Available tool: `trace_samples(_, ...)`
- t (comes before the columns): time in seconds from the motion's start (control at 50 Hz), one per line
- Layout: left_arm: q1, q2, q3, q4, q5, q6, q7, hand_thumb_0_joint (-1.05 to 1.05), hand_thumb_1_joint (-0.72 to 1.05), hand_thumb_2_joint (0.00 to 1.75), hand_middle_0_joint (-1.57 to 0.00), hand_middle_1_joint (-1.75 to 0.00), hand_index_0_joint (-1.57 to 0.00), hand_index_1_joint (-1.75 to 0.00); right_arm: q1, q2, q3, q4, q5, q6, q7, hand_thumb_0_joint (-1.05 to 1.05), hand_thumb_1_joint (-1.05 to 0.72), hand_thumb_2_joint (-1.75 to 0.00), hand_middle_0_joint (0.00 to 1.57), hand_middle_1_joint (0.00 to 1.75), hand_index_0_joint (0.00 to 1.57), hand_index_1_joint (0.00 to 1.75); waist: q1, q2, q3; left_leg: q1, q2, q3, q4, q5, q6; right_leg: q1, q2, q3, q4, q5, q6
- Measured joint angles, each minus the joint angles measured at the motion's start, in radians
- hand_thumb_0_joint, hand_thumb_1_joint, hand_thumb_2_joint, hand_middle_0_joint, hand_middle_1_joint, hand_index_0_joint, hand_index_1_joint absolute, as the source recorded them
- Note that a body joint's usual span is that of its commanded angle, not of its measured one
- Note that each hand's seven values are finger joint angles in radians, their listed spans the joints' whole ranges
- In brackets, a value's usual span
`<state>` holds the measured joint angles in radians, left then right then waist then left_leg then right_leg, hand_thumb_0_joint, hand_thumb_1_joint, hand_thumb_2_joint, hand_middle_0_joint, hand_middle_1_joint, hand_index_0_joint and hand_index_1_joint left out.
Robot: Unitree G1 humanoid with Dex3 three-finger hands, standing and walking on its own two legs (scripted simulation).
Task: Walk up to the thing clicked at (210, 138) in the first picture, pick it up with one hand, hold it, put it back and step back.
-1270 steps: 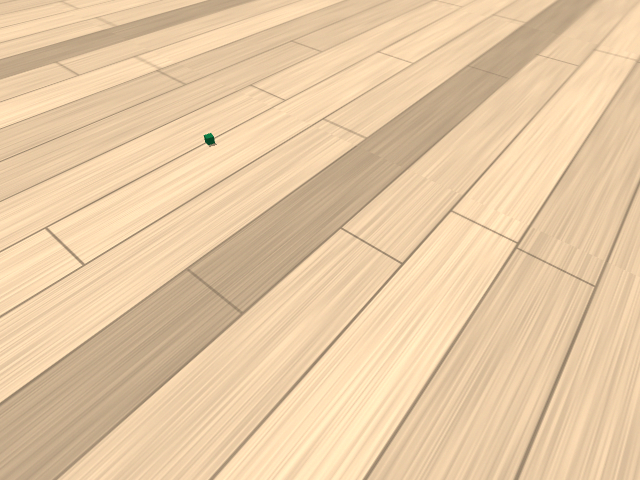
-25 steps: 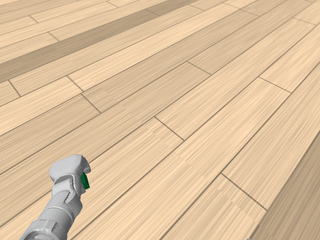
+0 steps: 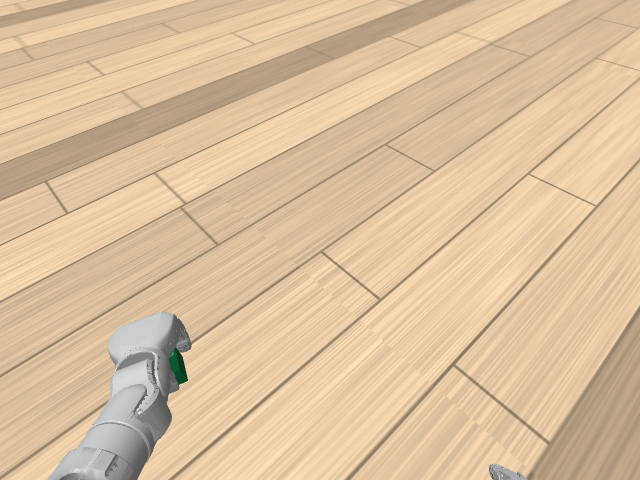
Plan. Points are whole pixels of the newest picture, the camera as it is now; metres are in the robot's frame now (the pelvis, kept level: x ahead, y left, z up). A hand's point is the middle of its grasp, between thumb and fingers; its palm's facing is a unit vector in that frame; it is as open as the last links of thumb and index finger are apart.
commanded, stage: hold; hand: left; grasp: from above
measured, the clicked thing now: (167, 368) +0.33 +0.23 -0.08
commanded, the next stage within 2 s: crouch in 1.28 s
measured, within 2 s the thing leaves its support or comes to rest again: neither
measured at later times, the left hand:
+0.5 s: hand (159, 370) +0.30 +0.21 -0.03, palm faces -0.39 -0.19 -0.90, open 6.8 cm
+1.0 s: hand (153, 370) +0.29 +0.22 -0.01, palm faces -0.41 -0.19 -0.89, open 6.8 cm
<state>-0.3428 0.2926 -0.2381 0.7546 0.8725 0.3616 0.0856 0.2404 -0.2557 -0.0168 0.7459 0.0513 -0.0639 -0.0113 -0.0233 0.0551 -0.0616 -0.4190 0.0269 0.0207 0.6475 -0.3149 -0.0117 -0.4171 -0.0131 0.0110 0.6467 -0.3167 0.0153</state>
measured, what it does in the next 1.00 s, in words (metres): stands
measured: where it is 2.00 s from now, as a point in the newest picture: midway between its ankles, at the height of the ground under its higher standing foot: outside the picture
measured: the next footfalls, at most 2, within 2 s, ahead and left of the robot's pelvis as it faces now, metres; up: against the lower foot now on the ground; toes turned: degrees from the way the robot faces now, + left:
none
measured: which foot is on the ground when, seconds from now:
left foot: down 0.00-1.00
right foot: down 0.00-1.00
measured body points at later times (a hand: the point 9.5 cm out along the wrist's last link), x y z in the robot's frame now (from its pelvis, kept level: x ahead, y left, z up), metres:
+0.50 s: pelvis +0.00 +0.00 +0.01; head +0.00 -0.03 +0.46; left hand +0.32 +0.22 +0.02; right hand +0.14 -0.25 -0.11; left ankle +0.01 +0.13 -0.72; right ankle +0.01 -0.13 -0.72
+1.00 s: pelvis +0.00 +0.00 +0.01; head +0.00 -0.03 +0.46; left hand +0.31 +0.22 +0.04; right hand +0.16 -0.25 -0.10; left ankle +0.01 +0.13 -0.72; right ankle +0.01 -0.13 -0.72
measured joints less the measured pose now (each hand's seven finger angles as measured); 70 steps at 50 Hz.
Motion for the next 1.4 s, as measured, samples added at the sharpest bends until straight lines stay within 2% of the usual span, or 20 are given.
trace_samples(1.02,0.091,0.034,-0.029,-0.214,0.018,0.037,-0.159,0.01,0.54,0.00,-0.91,-0.22,-0.98,-0.16,-0.044,0.001,0.020,-0.060,0.016,0.024,-0.012,0.01,-0.88,-0.89,0.21,0.30,0.20,0.30,0.031,0.008,0.026,0.145,-0.001,0.006,-0.138,0.060,-0.004,0.133,0.001,0.005,-0.116,0.051,-0.005)
trace_samples(1.24,0.090,0.037,-0.021,-0.213,0.038,0.017,-0.143,0.00,0.53,0.02,-0.91,-0.24,-0.97,-0.17,-0.046,0.002,0.017,-0.055,0.014,0.027,-0.011,0.01,-0.89,-0.89,0.20,0.30,0.20,0.30,0.036,0.003,0.042,0.144,-0.001,0.005,-0.145,0.067,-0.003,0.134,0.001,0.004,-0.127,0.059,-0.004)
trace_samples(1.4,0.070,0.038,-0.022,-0.188,0.027,0.025,-0.136,0.00,0.52,0.04,-0.90,-0.26,-0.96,-0.19,-0.039,0.003,0.014,-0.048,0.016,0.029,-0.008,0.01,-0.89,-0.89,0.20,0.30,0.20,0.30,0.031,0.007,0.035,0.148,-0.001,0.008,-0.150,0.068,-0.001,0.138,0.001,0.007,-0.135,0.063,-0.003)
